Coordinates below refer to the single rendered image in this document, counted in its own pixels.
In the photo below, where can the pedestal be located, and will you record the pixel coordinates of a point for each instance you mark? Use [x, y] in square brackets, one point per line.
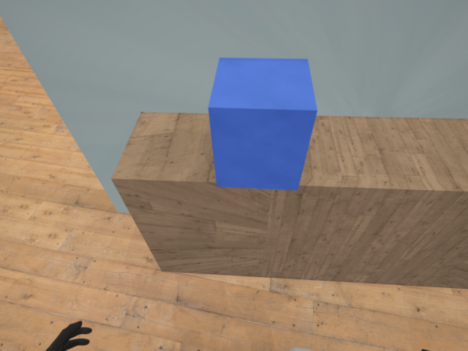
[381, 200]

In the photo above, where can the carton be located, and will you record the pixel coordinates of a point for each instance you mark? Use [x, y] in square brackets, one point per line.
[262, 113]

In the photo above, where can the left robot hand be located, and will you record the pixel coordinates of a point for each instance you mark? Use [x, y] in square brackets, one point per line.
[63, 342]

